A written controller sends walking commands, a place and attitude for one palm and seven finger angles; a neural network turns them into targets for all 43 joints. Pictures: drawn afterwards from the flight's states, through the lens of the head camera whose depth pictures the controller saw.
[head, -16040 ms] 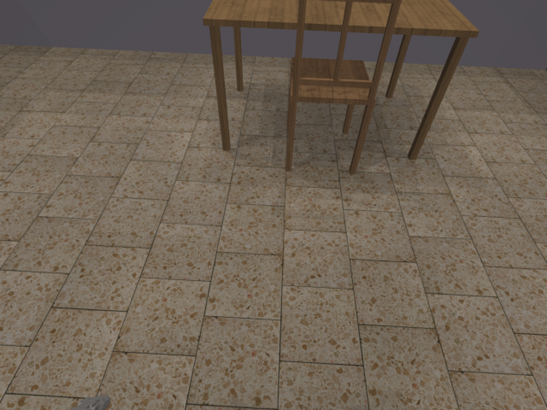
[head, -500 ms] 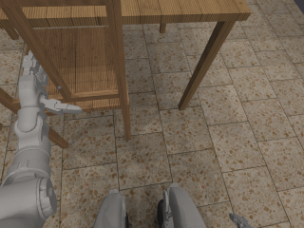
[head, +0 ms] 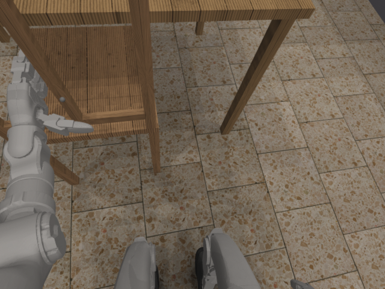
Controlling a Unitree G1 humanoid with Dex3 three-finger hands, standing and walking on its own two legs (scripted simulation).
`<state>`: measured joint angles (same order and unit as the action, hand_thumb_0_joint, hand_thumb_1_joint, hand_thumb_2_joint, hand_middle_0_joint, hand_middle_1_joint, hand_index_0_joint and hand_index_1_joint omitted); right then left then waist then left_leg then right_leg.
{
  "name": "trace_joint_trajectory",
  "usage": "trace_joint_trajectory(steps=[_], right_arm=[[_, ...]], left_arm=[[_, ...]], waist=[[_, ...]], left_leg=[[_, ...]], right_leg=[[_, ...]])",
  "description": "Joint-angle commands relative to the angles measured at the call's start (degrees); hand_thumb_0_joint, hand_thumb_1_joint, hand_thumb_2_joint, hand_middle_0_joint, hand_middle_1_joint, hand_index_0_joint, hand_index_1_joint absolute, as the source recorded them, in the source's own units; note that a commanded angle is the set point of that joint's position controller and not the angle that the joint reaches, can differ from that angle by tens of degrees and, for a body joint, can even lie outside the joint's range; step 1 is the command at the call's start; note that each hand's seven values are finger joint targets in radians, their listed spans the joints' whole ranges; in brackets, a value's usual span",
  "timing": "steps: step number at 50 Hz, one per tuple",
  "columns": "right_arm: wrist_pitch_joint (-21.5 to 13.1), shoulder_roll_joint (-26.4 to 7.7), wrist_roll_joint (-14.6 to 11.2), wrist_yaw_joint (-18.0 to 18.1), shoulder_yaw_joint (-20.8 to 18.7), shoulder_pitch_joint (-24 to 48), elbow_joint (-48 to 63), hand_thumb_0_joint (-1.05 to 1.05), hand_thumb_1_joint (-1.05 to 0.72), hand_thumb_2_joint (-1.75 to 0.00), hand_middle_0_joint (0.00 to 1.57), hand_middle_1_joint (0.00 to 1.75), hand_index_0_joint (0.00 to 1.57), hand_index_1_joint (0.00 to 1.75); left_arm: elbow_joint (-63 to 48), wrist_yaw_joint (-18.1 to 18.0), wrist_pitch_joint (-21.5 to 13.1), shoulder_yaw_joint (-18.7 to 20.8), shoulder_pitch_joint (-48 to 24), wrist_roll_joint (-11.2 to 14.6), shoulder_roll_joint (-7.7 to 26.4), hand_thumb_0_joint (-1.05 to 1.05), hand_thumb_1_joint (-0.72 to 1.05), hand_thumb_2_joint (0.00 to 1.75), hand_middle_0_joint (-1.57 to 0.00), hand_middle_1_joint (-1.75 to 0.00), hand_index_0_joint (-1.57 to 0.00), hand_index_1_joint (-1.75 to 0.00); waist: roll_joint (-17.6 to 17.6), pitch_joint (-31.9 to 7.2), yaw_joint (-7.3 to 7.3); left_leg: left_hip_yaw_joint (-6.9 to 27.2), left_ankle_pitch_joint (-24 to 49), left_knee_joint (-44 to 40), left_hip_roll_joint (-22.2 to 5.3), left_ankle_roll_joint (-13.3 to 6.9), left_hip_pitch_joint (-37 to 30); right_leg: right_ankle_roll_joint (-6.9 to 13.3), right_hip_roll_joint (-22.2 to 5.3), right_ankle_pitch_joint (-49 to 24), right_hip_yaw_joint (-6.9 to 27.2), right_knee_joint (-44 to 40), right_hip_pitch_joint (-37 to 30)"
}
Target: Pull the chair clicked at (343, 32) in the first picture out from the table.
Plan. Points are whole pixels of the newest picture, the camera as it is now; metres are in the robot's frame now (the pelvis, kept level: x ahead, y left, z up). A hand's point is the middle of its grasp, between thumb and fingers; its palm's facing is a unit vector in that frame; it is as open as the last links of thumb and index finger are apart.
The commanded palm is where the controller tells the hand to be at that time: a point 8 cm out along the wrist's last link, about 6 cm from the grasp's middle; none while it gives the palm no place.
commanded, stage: push the fingers through the gap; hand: left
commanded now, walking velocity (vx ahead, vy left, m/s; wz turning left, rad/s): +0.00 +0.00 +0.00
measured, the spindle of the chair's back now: (49, 75) +0.51 +0.25 +0.05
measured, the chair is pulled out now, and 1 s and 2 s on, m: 0.00 0.00 0.02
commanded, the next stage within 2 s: hook a spindle and tug to test in 0.08 s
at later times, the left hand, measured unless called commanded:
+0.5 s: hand (65, 99) +0.48 +0.23 +0.03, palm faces +0.15 -0.99 -0.03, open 15.7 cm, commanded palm +0.45 +0.26 +0.03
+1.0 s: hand (66, 95) +0.49 +0.23 +0.03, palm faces +0.17 -0.99 -0.02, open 6.6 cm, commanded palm +0.46 +0.25 +0.03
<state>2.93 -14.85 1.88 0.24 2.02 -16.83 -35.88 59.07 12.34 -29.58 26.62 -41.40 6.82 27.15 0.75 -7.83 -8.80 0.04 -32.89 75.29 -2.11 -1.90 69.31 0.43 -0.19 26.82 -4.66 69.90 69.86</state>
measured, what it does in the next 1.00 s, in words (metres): stands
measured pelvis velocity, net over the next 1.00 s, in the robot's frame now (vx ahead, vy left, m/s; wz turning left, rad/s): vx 0.01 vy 0.00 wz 0.01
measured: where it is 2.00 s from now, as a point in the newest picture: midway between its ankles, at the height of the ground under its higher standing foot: outside the picture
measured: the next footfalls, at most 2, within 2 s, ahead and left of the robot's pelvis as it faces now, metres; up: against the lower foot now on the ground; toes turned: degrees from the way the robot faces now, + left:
none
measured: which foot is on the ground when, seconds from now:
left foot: down 0.00-1.00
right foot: down 0.00-1.00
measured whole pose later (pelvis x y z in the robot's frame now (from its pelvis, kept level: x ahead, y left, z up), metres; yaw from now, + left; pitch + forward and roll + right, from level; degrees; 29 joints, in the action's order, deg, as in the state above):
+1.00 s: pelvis +0.01 +0.00 +0.00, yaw +0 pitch +27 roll -4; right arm 4.0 -14.5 2.1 -0.3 1.5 -16.8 -36.1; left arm 58.6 9.0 -29.7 23.8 -41.7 7.3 25.6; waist 1.0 -7.9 -8.1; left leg 0.3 -33.1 74.4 -1.8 -1.7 68.4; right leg 0.5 -0.3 27.3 -4.8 69.1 68.9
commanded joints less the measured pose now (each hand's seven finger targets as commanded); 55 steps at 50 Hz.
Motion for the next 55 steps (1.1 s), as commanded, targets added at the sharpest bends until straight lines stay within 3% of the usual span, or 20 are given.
trace_joint_trajectory(steps=[1, 5, 8, 9, 11, 17, 20, 23, 24, 28, 32, 34, 36, 37, 40, 43, 44, 45, 49, 55], right_arm=[[-0.58, -10.48, -0.01, 0.65, -3.93, -7.85, 3.28, 0.00, -0.90, -0.90, 0.20, 0.30, 0.20, 0.30], [-0.38, -10.51, -0.07, 0.47, -4.09, -7.75, 3.19, 0.00, -0.90, -0.90, 0.20, 0.30, 0.20, 0.30], [-0.13, -10.67, -0.19, 0.62, -3.95, -7.95, 3.28, 0.00, -0.90, -0.90, 0.20, 0.30, 0.20, 0.30], [-0.08, -10.56, -0.16, 0.56, -3.97, -7.84, 3.39, 0.00, -0.90, -0.90, 0.20, 0.30, 0.20, 0.30], [-0.14, -10.45, -0.09, 0.43, -4.11, -7.79, 3.41, 0.00, -0.90, -0.90, 0.20, 0.30, 0.20, 0.30], [-0.10, -10.19, -0.01, 0.44, -3.87, -7.38, 3.74, 0.00, -0.90, -0.90, 0.20, 0.30, 0.20, 0.30], [0.01, -10.19, 0.02, 0.52, -3.74, -7.20, 3.76, 0.00, -0.90, -0.90, 0.20, 0.30, 0.20, 0.30], [-0.18, -10.00, 0.09, 0.34, -4.00, -7.27, 3.65, 0.00, -0.90, -0.90, 0.20, 0.30, 0.20, 0.30], [-0.13, -10.27, 0.17, 0.43, -4.07, -7.52, 3.24, 0.00, -0.90, -0.90, 0.20, 0.30, 0.20, 0.30], [0.00, -10.23, 0.08, 0.42, -4.25, -7.79, 3.37, 0.00, -0.90, -0.90, 0.20, 0.30, 0.20, 0.30], [0.15, -10.24, -0.04, 0.59, -3.87, -7.81, 3.00, 0.00, -0.90, -0.90, 0.20, 0.30, 0.20, 0.30], [0.15, -10.13, 0.00, 0.62, -3.84, -7.69, 3.52, 0.00, -0.90, -0.90, 0.20, 0.30, 0.20, 0.30], [0.13, -9.97, 0.09, 0.55, -4.07, -7.55, 3.48, 0.00, -0.90, -0.90, 0.20, 0.30, 0.20, 0.30], [0.07, -9.79, 0.10, 0.39, -4.08, -7.38, 3.39, 0.00, -0.90, -0.90, 0.20, 0.30, 0.20, 0.30], [0.13, -10.20, -0.01, 0.49, -4.00, -7.76, 2.79, 0.00, -0.90, -0.90, 0.20, 0.30, 0.20, 0.30], [0.16, -10.43, 0.11, 0.53, -4.24, -8.21, 2.99, 0.00, -0.90, -0.90, 0.20, 0.30, 0.20, 0.30], [0.32, -10.24, 0.05, 0.46, -4.22, -8.12, 3.04, 0.00, -0.90, -0.90, 0.20, 0.30, 0.20, 0.30], [0.36, -10.03, 0.07, 0.36, -4.22, -7.99, 2.67, 0.00, -0.90, -0.90, 0.20, 0.30, 0.20, 0.30], [0.61, -10.07, 0.10, 0.17, -4.35, -8.27, 2.78, 0.00, -0.90, -0.90, 0.20, 0.30, 0.20, 0.30], [0.84, -9.73, -0.03, -0.14, -4.59, -8.03, 3.06, 0.00, -0.90, -0.90, 0.20, 0.30, 0.20, 0.30]], left_arm=[[-14.07, -0.48, -4.21, 0.28, -20.54, 0.50, 13.55, 0.00, -0.50, 0.30, -0.06, -0.08, -0.06, -0.08], [-13.89, -0.83, -3.83, -0.67, -19.99, 0.76, 11.92, 0.00, -0.50, 0.30, -0.06, -0.08, -0.06, -0.08], [-12.04, -0.97, -3.40, -0.71, -18.86, 0.83, 11.86, 0.00, -0.50, 0.30, -0.06, -0.08, -0.06, -0.08], [-12.63, -1.18, -3.47, -1.16, -19.70, 0.58, 11.37, 0.00, -0.50, 0.30, -0.06, -0.08, -0.06, -0.08], [-13.11, -1.54, -3.56, -1.11, -19.19, 0.69, 10.86, 0.00, -0.50, 0.30, -0.10, -0.19, -0.10, -0.19], [-11.54, -2.18, -4.41, 0.44, -18.40, 0.39, 12.42, 0.00, -0.50, 0.30, -0.20, -0.52, -0.20, -0.52], [-11.79, -2.19, -4.94, 0.25, -19.55, -0.12, 12.87, 0.00, -0.50, 0.30, -0.25, -0.68, -0.25, -0.68], [-14.00, -1.91, -5.45, -2.88, -22.07, 0.15, 9.30, 0.00, -0.50, 0.30, -0.31, -0.85, -0.31, -0.85], [-13.42, -1.93, -5.31, -1.99, -21.50, 0.16, 10.34, 0.00, -0.50, 0.30, -0.32, -0.90, -0.32, -0.90], [-13.44, -2.03, -4.56, -2.20, -19.88, 0.66, 9.47, 0.00, -0.28, 0.40, -0.39, -1.12, -0.39, -1.12], [-9.43, -2.42, -3.45, -1.24, -20.38, -0.21, 11.38, 0.00, -0.05, 0.49, -0.46, -1.34, -0.46, -1.34], [-10.84, -2.14, -4.10, -1.17, -20.23, -0.53, 11.72, 0.00, 0.06, 0.54, -0.50, -1.45, -0.50, -1.45], [-14.30, -1.85, -4.87, -2.34, -21.76, -0.24, 10.50, 0.00, 0.17, 0.59, -0.50, -1.45, -0.50, -1.45], [-13.39, -1.66, -4.74, -3.23, -20.86, 0.15, 8.90, 0.00, 0.23, 0.61, -0.50, -1.45, -0.50, -1.45], [-11.44, -1.59, -4.27, -3.40, -22.43, 0.53, 8.99, 0.00, 0.40, 0.68, -0.50, -1.45, -0.50, -1.45], [-13.11, -1.46, -4.69, -2.20, -21.86, 0.09, 10.96, 0.00, 0.56, 0.76, -0.50, -1.45, -0.50, -1.45], [-12.23, -1.46, -4.52, -2.52, -20.51, -0.18, 10.43, 0.00, 0.62, 0.78, -0.50, -1.45, -0.50, -1.45], [-13.16, -1.38, -4.51, -4.54, -22.04, -0.01, 8.14, 0.00, 0.68, 0.80, -0.50, -1.45, -0.50, -1.45], [-13.38, -1.81, -4.21, -4.70, -20.91, -0.17, 7.83, 0.00, 0.90, 0.90, -0.50, -1.45, -0.50, -1.45], [-14.89, -2.09, -3.96, -5.56, -17.52, -0.03, 6.25, 0.00, 0.90, 0.90, -0.50, -1.45, -0.50, -1.45]], waist=[[9.94, -30.92, 0.81], [10.06, -30.29, 0.40], [7.68, -27.98, 0.29], [8.72, -28.02, 0.28], [8.50, -29.27, 0.53], [5.91, -27.54, 0.85], [7.09, -27.99, 0.64], [10.11, -29.21, -0.14], [9.12, -29.63, 0.05], [8.97, -31.30, 0.34], [4.89, -26.71, -0.38], [7.24, -28.83, 0.43], [9.98, -31.74, 0.58], [9.58, -31.37, 0.32], [7.23, -28.04, -0.85], [8.75, -31.24, -0.02], [9.86, -31.03, 0.41], [10.46, -30.61, -0.51], [9.83, -30.53, -0.13], [8.67, -30.65, 0.47]], left_leg=[[4.07, 24.28, -9.86, 0.47, 1.34, -22.87], [4.38, 25.14, -10.08, 0.27, 1.57, -24.28], [4.46, 23.62, -10.71, 0.34, 1.43, -22.36], [4.47, 24.22, -10.87, 0.32, 1.55, -23.02], [4.33, 24.64, -10.52, 0.40, 1.57, -23.31], [3.50, 21.71, -10.34, 0.79, 1.12, -19.18], [3.54, 21.86, -10.28, 0.74, 1.19, -19.76], [4.20, 23.52, -10.28, 0.52, 1.55, -23.75], [4.42, 24.36, -10.27, 0.36, 1.70, -24.14], [4.43, 25.78, -10.05, 0.43, 1.72, -24.44], [3.35, 20.31, -9.88, 0.88, 0.74, -18.04], [3.29, 21.26, -10.13, 1.03, 0.92, -19.63], [3.61, 24.95, -9.82, 0.75, 1.34, -23.36], [3.59, 24.61, -9.75, 0.75, 1.38, -23.46], [3.94, 22.88, -9.81, 0.64, 1.11, -21.11], [4.01, 25.10, -9.66, 0.59, 1.24, -23.10], [4.14, 26.23, -9.98, 0.54, 1.59, -24.24], [4.36, 27.45, -9.92, 0.30, 1.70, -25.67], [4.53, 28.20, -10.12, 0.23, 1.78, -26.08], [4.19, 29.34, -10.40, 0.26, 1.76, -26.16]], right_leg=[[0.79, 1.49, -12.86, 2.16, -6.83, -15.51], [0.82, 1.56, -12.76, 1.77, -7.09, -14.21], [0.88, 1.55, -12.13, 1.72, -7.26, -14.73], [0.86, 1.47, -12.28, 1.60, -7.22, -14.30], [0.82, 1.47, -12.69, 1.73, -7.27, -14.82], [0.70, 1.38, -12.40, 2.43, -7.44, -17.12], [0.78, 1.37, -12.43, 2.47, -7.09, -16.53], [0.98, 1.50, -11.94, 2.01, -6.97, -13.68], [0.95, 1.48, -12.39, 1.84, -6.93, -14.05], [0.89, 1.46, -13.57, 1.80, -6.74, -14.81], [0.51, 1.43, -12.10, 2.71, -7.80, -16.86], [0.75, 1.40, -12.63, 2.78, -7.45, -17.18], [0.92, 1.35, -14.32, 2.50, -6.93, -16.33], [0.87, 1.47, -14.02, 2.43, -7.31, -16.09], [0.71, 1.48, -13.00, 2.23, -7.43, -15.21], [0.91, 1.47, -14.38, 2.31, -6.80, -15.84], [1.04, 1.45, -14.45, 2.02, -6.78, -15.11], [0.97, 1.45, -14.56, 1.72, -6.89, -13.67], [1.02, 1.56, -14.80, 1.57, -6.93, -13.92], [0.97, 1.60, -16.20, 1.65, -7.38, -15.66]])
